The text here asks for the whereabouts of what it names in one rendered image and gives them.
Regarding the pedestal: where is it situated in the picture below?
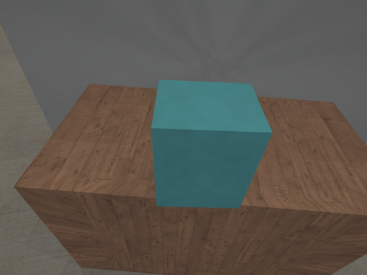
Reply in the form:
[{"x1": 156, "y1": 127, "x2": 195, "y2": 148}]
[{"x1": 14, "y1": 84, "x2": 367, "y2": 275}]

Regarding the carton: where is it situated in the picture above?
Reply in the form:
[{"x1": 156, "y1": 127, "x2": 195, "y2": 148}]
[{"x1": 151, "y1": 80, "x2": 272, "y2": 208}]

